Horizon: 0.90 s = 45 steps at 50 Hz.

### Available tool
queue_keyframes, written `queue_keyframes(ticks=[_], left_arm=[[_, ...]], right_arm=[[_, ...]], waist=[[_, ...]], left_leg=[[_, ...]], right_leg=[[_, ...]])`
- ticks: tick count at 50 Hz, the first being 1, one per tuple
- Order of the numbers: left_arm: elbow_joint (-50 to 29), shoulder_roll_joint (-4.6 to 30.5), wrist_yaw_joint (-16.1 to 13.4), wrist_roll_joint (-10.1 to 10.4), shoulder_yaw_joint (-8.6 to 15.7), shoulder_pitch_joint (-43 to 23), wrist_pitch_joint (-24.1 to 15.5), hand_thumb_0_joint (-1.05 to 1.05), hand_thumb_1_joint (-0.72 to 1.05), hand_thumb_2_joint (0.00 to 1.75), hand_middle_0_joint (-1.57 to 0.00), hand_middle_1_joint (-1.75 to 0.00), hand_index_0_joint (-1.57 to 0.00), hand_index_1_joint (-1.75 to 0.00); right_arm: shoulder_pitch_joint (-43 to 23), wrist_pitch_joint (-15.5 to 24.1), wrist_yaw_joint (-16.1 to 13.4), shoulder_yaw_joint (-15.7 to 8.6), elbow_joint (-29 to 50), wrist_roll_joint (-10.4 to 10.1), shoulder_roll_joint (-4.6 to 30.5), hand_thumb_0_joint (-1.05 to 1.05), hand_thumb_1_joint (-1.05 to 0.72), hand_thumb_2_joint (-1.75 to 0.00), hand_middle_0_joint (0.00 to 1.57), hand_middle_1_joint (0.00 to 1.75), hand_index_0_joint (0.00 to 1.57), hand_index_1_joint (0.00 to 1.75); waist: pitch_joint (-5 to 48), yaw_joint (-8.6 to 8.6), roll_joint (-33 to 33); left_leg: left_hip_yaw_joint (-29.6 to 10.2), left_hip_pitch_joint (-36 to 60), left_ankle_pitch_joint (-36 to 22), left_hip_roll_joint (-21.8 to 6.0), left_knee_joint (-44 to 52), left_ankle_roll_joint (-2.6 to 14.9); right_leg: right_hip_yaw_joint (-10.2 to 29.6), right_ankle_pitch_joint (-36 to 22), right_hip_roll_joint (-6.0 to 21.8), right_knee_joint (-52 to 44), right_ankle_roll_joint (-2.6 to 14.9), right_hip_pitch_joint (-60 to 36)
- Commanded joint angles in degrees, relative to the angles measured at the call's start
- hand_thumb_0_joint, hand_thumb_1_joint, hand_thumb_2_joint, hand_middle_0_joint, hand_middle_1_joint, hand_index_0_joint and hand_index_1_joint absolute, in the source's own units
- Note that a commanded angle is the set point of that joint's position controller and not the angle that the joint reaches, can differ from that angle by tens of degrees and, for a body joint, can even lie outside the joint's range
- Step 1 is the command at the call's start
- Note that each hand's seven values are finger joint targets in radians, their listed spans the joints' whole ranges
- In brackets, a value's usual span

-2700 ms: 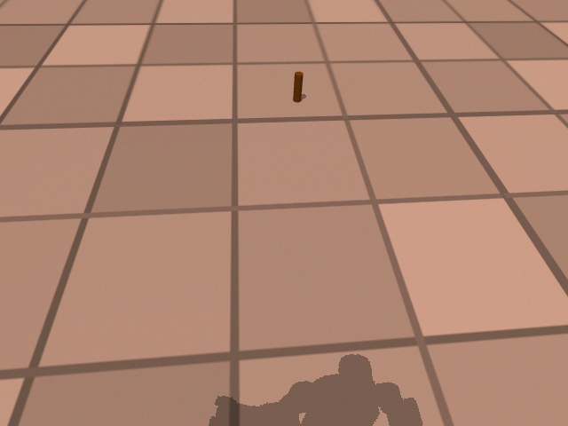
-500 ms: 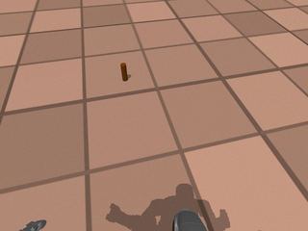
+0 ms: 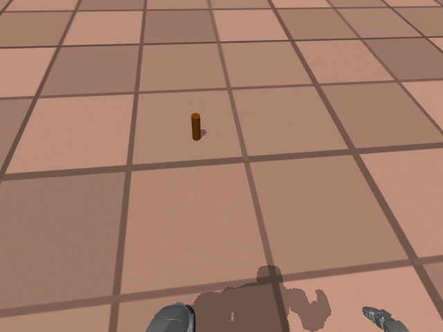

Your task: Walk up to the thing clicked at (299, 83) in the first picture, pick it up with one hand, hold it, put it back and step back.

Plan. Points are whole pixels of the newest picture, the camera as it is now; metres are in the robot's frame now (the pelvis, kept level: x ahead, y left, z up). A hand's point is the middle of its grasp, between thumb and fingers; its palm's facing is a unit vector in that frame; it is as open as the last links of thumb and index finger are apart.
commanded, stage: walk up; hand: left
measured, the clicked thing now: (196, 127) +1.23 +0.21 -0.67
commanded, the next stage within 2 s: none
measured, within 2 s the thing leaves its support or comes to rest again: neither
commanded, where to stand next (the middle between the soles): +0.89 +0.02 m, yaw -3 degrees
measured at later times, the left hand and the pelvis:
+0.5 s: hand (127, 208) +0.38 +0.26 -0.13, palm faces -0.10 -0.92 -0.39, open 7.4 cm; pelvis +0.25 -0.01 -0.01, yaw -2 degrees
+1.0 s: hand (117, 184) +0.46 +0.31 -0.16, palm faces -0.03 -0.93 -0.36, open 7.4 cm; pelvis +0.45 +0.03 +0.00, yaw +0 degrees
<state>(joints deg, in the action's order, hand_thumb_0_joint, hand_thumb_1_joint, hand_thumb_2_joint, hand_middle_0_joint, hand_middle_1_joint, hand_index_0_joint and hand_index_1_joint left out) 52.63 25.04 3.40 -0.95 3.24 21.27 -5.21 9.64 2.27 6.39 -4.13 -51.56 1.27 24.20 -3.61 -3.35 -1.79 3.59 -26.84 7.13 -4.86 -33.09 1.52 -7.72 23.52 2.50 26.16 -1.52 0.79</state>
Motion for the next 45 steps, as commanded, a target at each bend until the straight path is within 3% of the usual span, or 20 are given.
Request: queue_keyframes(ticks=[1,2,3,5,8,12,13,19,21,23,24,25,26,27,30,32,35,42,43,45], left_arm=[[-6.2,9.1,-2.0,0.9,1.6,-1.0,-0.9,0.00,0.90,0.90,-0.20,-0.30,-0.20,-0.30],[-6.8,7.9,-2.0,1.9,1.2,0.9,-0.7,0.00,0.90,0.90,-0.20,-0.30,-0.20,-0.30],[-5.9,13.6,-2.8,1.3,1.9,-2.3,-0.6,0.00,0.90,0.90,-0.20,-0.30,-0.20,-0.30],[-3.5,13.1,-2.4,2.1,1.5,-0.7,-0.5,0.00,0.90,0.90,-0.20,-0.30,-0.20,-0.30],[-2.0,11.7,-1.4,1.7,1.8,1.5,0.1,0.00,0.90,0.90,-0.20,-0.30,-0.20,-0.30],[-4.2,9.8,-0.1,1.2,1.6,-4.1,0.8,0.00,0.90,0.90,-0.20,-0.30,-0.20,-0.30],[-4.7,10.0,0.1,1.0,1.7,-5.9,0.9,0.00,0.90,0.90,-0.20,-0.30,-0.20,-0.30],[-5.8,8.3,1.0,0.8,2.5,-11.7,0.7,0.00,0.90,0.90,-0.20,-0.30,-0.20,-0.30],[-4.7,9.0,0.7,0.7,3.0,-9.8,0.6,0.00,0.90,0.90,-0.20,-0.30,-0.20,-0.30],[-2.8,11.0,0.0,0.5,4.0,-3.7,-0.1,0.00,0.90,0.90,-0.20,-0.30,-0.20,-0.30],[-2.0,14.2,-0.8,0.0,5.3,2.4,-0.8,0.00,0.90,0.90,-0.20,-0.30,-0.20,-0.30],[-2.6,19.5,-1.6,0.1,6.5,6.3,-1.2,0.00,0.90,0.90,-0.20,-0.30,-0.20,-0.30],[-2.9,19.8,-1.8,1.3,6.1,4.4,-0.8,0.00,0.90,0.90,-0.20,-0.30,-0.20,-0.30],[-4.1,18.0,-2.0,1.9,5.7,1.6,-0.8,0.00,0.90,0.90,-0.20,-0.30,-0.20,-0.30],[-5.5,13.6,-2.3,1.6,4.1,-5.5,-0.9,0.00,0.90,0.90,-0.20,-0.30,-0.20,-0.30],[-6.4,12.8,-2.1,1.1,3.6,-6.2,-1.3,0.00,0.90,0.90,-0.20,-0.30,-0.20,-0.30],[-7.1,14.0,-1.7,0.5,4.2,-5.5,-1.6,0.00,0.90,0.90,-0.20,-0.30,-0.20,-0.30],[-6.8,15.6,-1.0,0.4,4.2,-4.5,-1.1,0.00,0.90,0.90,-0.20,-0.30,-0.20,-0.30],[-6.7,16.0,-1.1,0.5,4.1,-5.2,-0.9,0.00,0.90,0.90,-0.20,-0.30,-0.20,-0.30],[-7.0,13.6,-1.3,0.3,2.9,-6.0,-0.7,0.00,0.90,0.90,-0.20,-0.30,-0.20,-0.30]], right_arm=[[17.7,2.6,-2.3,-6.3,-0.1,1.5,17.7,0.00,-0.90,-0.90,0.20,0.30,0.20,0.30],[16.3,3.0,-3.0,-6.9,2.4,0.6,21.4,0.00,-0.90,-0.90,0.20,0.30,0.20,0.30],[13.8,2.8,-3.2,-7.1,3.1,-1.9,21.3,0.00,-0.90,-0.90,0.20,0.30,0.20,0.30],[6.7,3.0,-3.9,-4.6,4.6,-2.2,16.0,0.00,-0.90,-0.90,0.20,0.30,0.20,0.30],[5.5,3.8,-4.0,-3.2,4.8,-1.8,12.6,0.00,-0.90,-0.90,0.20,0.30,0.20,0.30],[6.2,4.7,-4.1,-3.3,5.7,-1.4,13.2,0.00,-0.90,-0.90,0.20,0.30,0.20,0.30],[6.7,4.7,-4.0,-3.3,5.8,-1.3,13.2,0.00,-0.90,-0.90,0.20,0.30,0.20,0.30],[6.8,3.8,-3.7,-3.6,6.9,-1.2,14.1,0.00,-0.90,-0.90,0.20,0.30,0.20,0.30],[6.2,3.3,-4.1,-3.7,7.4,-1.1,14.3,0.00,-0.90,-0.90,0.20,0.30,0.20,0.30],[6.4,3.1,-4.3,-2.8,7.7,-0.9,12.3,0.00,-0.90,-0.90,0.20,0.30,0.20,0.30],[9.4,3.2,-4.1,-1.7,7.9,-1.0,9.3,0.00,-0.90,-0.90,0.20,0.30,0.20,0.30],[12.2,3.2,-4.0,-0.7,8.6,-1.2,7.1,0.00,-0.90,-0.90,0.20,0.30,0.20,0.30],[9.3,2.6,-4.7,-2.0,7.3,-1.2,12.7,0.00,-0.90,-0.90,0.20,0.30,0.20,0.30],[9.2,2.4,-4.9,-2.1,6.0,-1.6,13.2,0.00,-0.90,-0.90,0.20,0.30,0.20,0.30],[10.1,1.9,-4.2,-1.7,4.0,-1.6,11.6,0.00,-0.90,-0.90,0.20,0.30,0.20,0.30],[11.8,1.2,-3.3,-2.0,2.8,-0.9,10.7,0.00,-0.90,-0.90,0.20,0.30,0.20,0.30],[7.2,0.9,-2.2,-2.3,4.0,-0.2,10.0,0.00,-0.90,-0.90,0.20,0.30,0.20,0.30],[1.5,2.0,-1.2,-3.0,5.1,-0.2,9.8,0.00,-0.90,-0.90,0.20,0.30,0.20,0.30],[2.3,2.0,-1.3,-3.2,4.8,0.0,10.0,0.00,-0.90,-0.90,0.20,0.30,0.20,0.30],[8.6,2.7,-2.1,-3.8,2.9,0.2,11.6,0.00,-0.90,-0.90,0.20,0.30,0.20,0.30]], waist=[[12.8,11.52,-13.6],[12.9,9.82,-17.4],[12.3,9.79,-8.0],[4.4,5.13,-2.8],[3.7,3.50,-4.7],[-0.1,3.70,-6.0],[-0.6,4.35,-5.3],[0.6,4.72,-5.7],[1.0,3.16,-4.1],[4.1,-0.48,2.7],[8.9,-2.80,11.5],[11.5,-3.06,19.7],[10.4,-3.51,12.9],[8.2,-2.14,8.0],[2.8,2.29,9.5],[2.0,3.25,10.0],[1.0,1.82,10.1],[-0.3,1.11,8.2],[-0.6,2.10,8.0],[1.8,6.52,3.8]], left_leg=[[-13.9,36.2,17.5,-6.2,7.7,7.02],[-41.5,41.2,22.3,-18.4,17.2,10.83],[-42.8,36.5,20.9,-19.9,19.1,13.06],[-24.8,25.9,10.7,-14.4,18.2,8.68],[-12.7,21.4,-4.6,-11.1,18.4,9.59],[-7.4,20.9,-8.7,-10.5,20.4,11.05],[-6.2,21.1,-9.7,-9.5,20.7,10.26],[-3.6,18.5,-4.8,-8.3,17.0,8.66],[-5.0,15.7,0.8,-9.5,13.9,8.41],[-0.9,12.2,-5.1,-5.3,-1.0,6.11],[2.7,5.6,-1.1,-0.5,-17.2,4.02],[1.8,-8.0,21.3,6.8,-30.7,1.54],[-4.1,-10.8,23.5,4.4,-36.4,1.68],[-8.6,-9.8,19.5,3.0,-38.5,1.33],[-8.4,-5.5,13.3,-0.7,-30.9,0.51],[-6.0,-2.7,10.9,-0.4,-24.5,-0.60],[-3.6,-2.6,9.7,-1.1,-13.5,-1.63],[0.0,5.9,2.9,0.4,-1.3,-0.82],[0.6,8.3,3.0,0.6,-1.0,-0.59],[0.7,19.4,7.3,2.4,1.3,0.76]], right_leg=[[1.1,-17.1,3.5,32.1,6.30,24.3],[5.6,5.2,-5.9,41.7,4.33,38.5],[12.7,4.3,-1.8,45.1,5.40,38.4],[14.8,-4.3,1.8,42.6,4.70,35.8],[12.4,-7.2,3.8,36.6,3.28,31.0],[9.1,-10.2,5.0,25.5,1.48,33.4],[8.1,-12.0,4.8,22.7,1.28,33.9],[4.2,-19.9,2.4,8.1,3.27,21.5],[4.3,-17.3,1.8,8.4,3.70,16.0],[3.8,-13.1,-0.3,3.4,5.17,3.8],[12.4,-7.4,5.7,-1.5,7.28,-6.3],[38.7,-5.4,21.3,-7.3,13.04,-15.0],[45.8,-2.7,24.6,-10.0,18.35,-11.2],[39.4,-5.9,22.5,-10.3,17.45,-6.8],[22.3,-11.1,15.4,-11.5,14.52,5.9],[16.1,-14.0,12.8,-11.5,14.00,9.4],[14.2,-3.6,12.7,-13.6,14.85,11.5],[12.6,3.5,12.6,-11.3,12.63,15.2],[12.1,4.9,12.7,-10.1,12.33,17.0],[8.5,-4.4,10.1,0.7,10.32,21.3]])
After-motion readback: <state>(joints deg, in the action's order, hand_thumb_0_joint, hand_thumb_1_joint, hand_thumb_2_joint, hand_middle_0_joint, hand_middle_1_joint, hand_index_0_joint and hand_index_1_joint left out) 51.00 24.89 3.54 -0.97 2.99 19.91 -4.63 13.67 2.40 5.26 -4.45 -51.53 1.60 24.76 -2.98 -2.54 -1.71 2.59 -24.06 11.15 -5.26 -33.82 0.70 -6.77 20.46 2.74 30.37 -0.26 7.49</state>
